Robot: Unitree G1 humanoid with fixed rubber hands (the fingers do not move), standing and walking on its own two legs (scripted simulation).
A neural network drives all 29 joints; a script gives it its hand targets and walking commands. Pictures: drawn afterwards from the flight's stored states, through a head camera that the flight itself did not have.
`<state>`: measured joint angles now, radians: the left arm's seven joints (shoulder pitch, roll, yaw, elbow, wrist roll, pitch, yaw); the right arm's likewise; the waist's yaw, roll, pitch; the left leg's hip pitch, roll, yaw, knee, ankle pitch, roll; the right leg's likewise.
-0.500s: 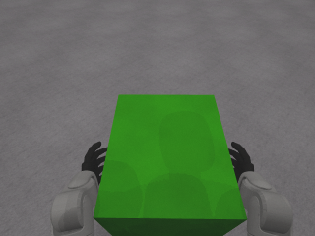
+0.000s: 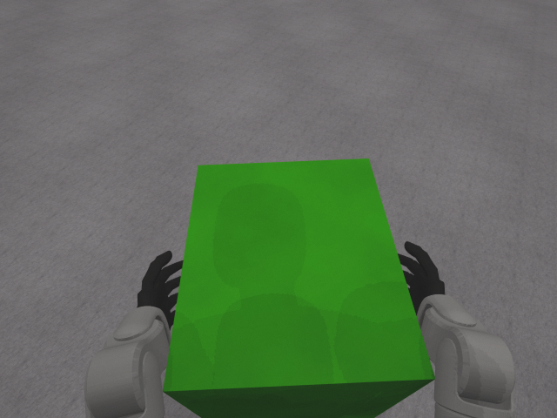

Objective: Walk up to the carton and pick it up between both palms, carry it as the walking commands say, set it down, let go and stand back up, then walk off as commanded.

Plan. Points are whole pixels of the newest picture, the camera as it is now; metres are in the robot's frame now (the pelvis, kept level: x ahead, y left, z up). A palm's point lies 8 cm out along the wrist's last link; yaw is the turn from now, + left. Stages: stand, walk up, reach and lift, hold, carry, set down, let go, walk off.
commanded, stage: carry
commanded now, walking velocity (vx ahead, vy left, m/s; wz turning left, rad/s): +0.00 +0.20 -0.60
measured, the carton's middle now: (288, 296) +0.30 +0.00 +0.01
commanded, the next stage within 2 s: none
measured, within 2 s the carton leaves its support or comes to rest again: neither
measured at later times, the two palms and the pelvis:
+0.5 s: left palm (159, 291) +0.27 +0.17 +0.08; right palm (428, 384) +0.16 -0.15 +0.07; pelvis -0.01 +0.10 +0.01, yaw -20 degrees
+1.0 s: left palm (134, 245) +0.33 +0.21 +0.10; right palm out of the picture +0.12 -0.05 +0.10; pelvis +0.03 +0.24 +0.01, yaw -38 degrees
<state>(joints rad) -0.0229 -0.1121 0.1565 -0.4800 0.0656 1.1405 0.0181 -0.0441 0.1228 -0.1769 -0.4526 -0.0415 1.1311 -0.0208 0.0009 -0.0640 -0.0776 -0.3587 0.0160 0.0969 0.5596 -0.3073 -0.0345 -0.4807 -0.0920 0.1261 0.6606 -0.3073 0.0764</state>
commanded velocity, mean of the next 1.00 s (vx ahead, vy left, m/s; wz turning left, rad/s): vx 0.00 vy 0.18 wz -0.54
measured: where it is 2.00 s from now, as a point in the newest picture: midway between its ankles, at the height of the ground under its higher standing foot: outside the picture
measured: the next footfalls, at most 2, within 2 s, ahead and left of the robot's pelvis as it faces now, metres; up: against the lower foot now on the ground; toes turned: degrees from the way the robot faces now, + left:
right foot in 0.36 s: +0.00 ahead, -0.02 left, +0.00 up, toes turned -23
left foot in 0.70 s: +0.15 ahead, +0.33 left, +0.00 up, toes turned -31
